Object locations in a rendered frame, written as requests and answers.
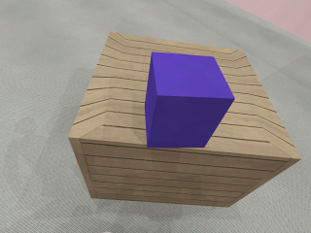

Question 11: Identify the carton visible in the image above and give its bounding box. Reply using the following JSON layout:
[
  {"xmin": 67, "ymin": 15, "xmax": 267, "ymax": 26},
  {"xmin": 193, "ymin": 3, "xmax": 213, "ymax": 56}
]
[{"xmin": 144, "ymin": 51, "xmax": 235, "ymax": 148}]

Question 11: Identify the pedestal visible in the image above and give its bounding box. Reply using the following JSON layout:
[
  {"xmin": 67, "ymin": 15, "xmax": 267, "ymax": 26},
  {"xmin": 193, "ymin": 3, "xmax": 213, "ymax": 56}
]
[{"xmin": 68, "ymin": 31, "xmax": 301, "ymax": 208}]

